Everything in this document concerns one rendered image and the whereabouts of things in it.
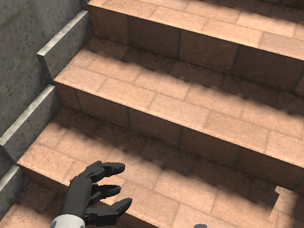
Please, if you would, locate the left robot hand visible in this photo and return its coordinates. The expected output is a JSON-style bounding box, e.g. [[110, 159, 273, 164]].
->
[[59, 161, 132, 227]]

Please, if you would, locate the robot left forearm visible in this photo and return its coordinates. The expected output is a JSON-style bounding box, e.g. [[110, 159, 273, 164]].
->
[[49, 214, 86, 228]]

